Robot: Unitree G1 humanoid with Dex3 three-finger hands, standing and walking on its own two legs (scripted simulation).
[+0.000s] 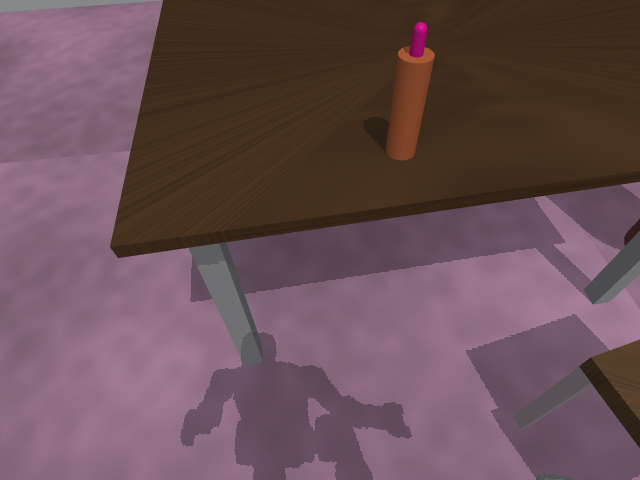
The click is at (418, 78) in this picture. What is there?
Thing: necked bottle
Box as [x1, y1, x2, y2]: [386, 22, 434, 160]
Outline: 423,22 418,22 414,26 411,45 400,49 398,52 386,143 386,153 395,159 407,159 414,154 434,57 433,52 424,46 427,27
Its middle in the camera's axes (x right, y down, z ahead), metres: +0.15 -0.24 +0.68
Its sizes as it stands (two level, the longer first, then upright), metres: 0.058 0.058 0.242
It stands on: a support 0.75 m high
